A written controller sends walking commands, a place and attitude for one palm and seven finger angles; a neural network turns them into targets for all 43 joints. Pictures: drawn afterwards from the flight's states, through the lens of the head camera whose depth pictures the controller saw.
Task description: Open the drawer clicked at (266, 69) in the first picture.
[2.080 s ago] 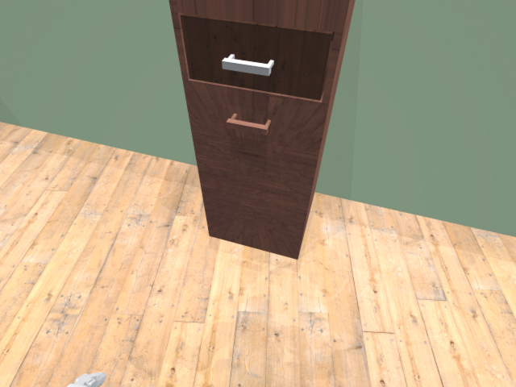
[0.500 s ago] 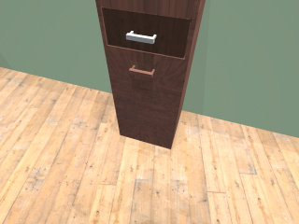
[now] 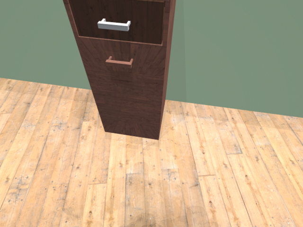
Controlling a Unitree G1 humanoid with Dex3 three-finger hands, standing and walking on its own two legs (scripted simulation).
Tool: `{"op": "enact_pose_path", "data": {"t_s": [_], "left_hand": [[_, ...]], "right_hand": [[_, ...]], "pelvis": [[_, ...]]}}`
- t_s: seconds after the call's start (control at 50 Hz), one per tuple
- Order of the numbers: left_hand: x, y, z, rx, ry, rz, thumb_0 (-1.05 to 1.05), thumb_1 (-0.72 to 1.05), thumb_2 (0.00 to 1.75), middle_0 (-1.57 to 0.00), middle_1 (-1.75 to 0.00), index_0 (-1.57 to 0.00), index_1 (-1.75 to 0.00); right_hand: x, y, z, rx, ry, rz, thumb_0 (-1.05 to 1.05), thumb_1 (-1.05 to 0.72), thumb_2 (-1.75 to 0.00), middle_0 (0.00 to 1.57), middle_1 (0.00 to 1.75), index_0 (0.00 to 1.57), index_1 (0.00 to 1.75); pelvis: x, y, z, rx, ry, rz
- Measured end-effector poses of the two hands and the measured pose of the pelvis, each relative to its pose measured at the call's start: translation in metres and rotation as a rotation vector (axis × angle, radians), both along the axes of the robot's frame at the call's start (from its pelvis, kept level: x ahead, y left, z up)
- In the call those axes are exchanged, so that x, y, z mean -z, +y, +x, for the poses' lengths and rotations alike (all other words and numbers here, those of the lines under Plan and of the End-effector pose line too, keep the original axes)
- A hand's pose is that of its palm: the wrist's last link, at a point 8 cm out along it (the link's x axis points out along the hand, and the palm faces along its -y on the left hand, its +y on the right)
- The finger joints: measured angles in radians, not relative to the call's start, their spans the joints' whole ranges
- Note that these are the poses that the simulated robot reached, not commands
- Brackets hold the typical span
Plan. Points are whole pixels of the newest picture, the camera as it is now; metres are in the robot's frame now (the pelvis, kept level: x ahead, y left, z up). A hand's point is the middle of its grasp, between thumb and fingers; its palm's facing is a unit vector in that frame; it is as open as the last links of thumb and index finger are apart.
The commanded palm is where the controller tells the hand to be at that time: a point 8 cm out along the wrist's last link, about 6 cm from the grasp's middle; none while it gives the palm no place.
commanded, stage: turn to face it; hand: left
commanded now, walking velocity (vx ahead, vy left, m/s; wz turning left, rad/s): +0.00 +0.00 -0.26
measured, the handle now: (114, 23) +0.83 +0.19 +0.13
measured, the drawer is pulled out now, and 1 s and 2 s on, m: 0.00 0.00 0.00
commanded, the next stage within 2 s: take the last steps up to it in 0.10 s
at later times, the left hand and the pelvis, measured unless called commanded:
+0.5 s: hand out of the picture +0.02 +0.18 -0.15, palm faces +0.03 -0.98 -0.19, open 7.4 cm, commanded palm none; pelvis +0.02 +0.01 +0.02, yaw -4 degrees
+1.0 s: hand (70, 206) +0.20 +0.27 -0.16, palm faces -0.03 -0.99 -0.16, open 7.4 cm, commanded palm none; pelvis +0.15 +0.09 +0.01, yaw -5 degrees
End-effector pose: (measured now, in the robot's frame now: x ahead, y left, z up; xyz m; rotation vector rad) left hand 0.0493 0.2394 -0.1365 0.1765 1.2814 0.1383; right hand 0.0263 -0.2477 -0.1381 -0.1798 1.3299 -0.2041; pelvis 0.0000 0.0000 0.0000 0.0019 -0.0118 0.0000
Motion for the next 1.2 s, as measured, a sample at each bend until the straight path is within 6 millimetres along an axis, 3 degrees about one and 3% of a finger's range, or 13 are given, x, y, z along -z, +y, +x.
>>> {"op": "enact_pose_path", "data": {"t_s": [0.14,0.26,0.38,0.5,0.62,0.7,0.76,0.82,0.94,1.08,1.2], "left_hand": [[0.001,0.002,0.009,0.028,-0.026,0.01,0.0,0.9,0.9,-0.21,-0.3,-0.2,-0.3],[-0.004,-0.004,0.006,0.048,-0.032,0.054,0.0,0.9,0.9,-0.2,-0.3,-0.2,-0.3],[-0.017,-0.013,-0.017,0.007,-0.008,0.03,0.0,0.9,0.9,-0.2,-0.3,-0.2,-0.3],[-0.017,-0.009,-0.04,-0.034,0.054,-0.016,0.0,0.9,0.9,-0.2,-0.3,-0.2,-0.3],[-0.003,0.016,-0.051,-0.096,0.123,-0.055,0.0,0.9,0.9,-0.21,-0.3,-0.2,-0.3],[0.016,0.044,-0.042,-0.099,0.181,-0.073,0.0,0.9,0.9,-0.21,-0.3,-0.2,-0.3],[0.014,0.062,-0.014,-0.058,0.188,-0.065,0.01,0.9,0.9,-0.2,-0.3,-0.2,-0.3],[0.007,0.076,0.027,-0.031,0.131,-0.057,0.01,0.91,0.9,-0.2,-0.3,-0.19,-0.3],[-0.001,0.084,0.111,0.007,0.027,-0.049,0.01,0.91,0.9,-0.2,-0.3,-0.19,-0.3],[-0.002,0.066,0.202,0.069,-0.03,-0.055,0.0,0.92,0.9,-0.2,-0.3,-0.19,-0.3],[0.003,0.03,0.282,0.144,-0.08,-0.068,0.0,0.91,0.9,-0.2,-0.3,-0.19,-0.3]], "right_hand": [[0.004,0.001,-0.026,0.051,0.019,0.004,0.01,-0.9,-0.9,0.2,0.3,0.2,0.3],[0.02,-0.009,-0.024,0.085,-0.014,0.032,0.01,-0.9,-0.9,0.2,0.3,0.2,0.3],[0.002,-0.006,-0.006,0.048,-0.042,0.053,0.01,-0.91,-0.9,0.2,0.3,0.2,0.3],[-0.014,0.006,0.016,0.028,-0.066,0.045,0.01,-0.91,-0.9,0.2,0.3,0.2,0.3],[-0.022,0.035,0.052,-0.012,-0.082,0.018,0.01,-0.91,-0.9,0.2,0.3,0.19,0.3],[-0.018,0.061,0.072,-0.005,-0.127,-0.017,0.0,-0.91,-0.9,0.2,0.3,0.2,0.3],[-0.019,0.082,0.067,0.038,-0.111,-0.012,0.0,-0.91,-0.9,0.2,0.3,0.2,0.3],[-0.02,0.105,0.054,0.074,-0.045,0.014,0.0,-0.91,-0.9,0.2,0.3,0.2,0.3],[-0.016,0.147,0.029,0.153,0.1,0.082,0.0,-0.9,-0.9,0.2,0.3,0.2,0.3],[-0.013,0.174,0.02,0.231,0.24,0.145,0.0,-0.9,-0.9,0.2,0.3,0.2,0.3],[-0.006,0.168,0.036,0.28,0.334,0.17,0.0,-0.9,-0.9,0.2,0.3,0.2,0.3]], "pelvis": [[0.004,0.001,-0.006,0.033,0.005,0.015],[0.01,-0.01,-0.005,0.074,-0.01,0.008],[-0.008,-0.008,0.003,0.079,0.002,0.01],[-0.017,0.006,0.02,0.07,0.009,0.003],[-0.013,0.035,0.045,0.046,0.008,-0.02],[0.0,0.062,0.066,0.049,0.001,-0.026],[-0.004,0.074,0.081,0.07,-0.003,-0.023],[-0.011,0.082,0.098,0.072,-0.002,-0.018],[-0.014,0.092,0.134,0.088,-0.004,0.001],[-0.01,0.087,0.179,0.098,-0.005,0.01],[0.001,0.07,0.224,0.111,0.001,0.004]]}}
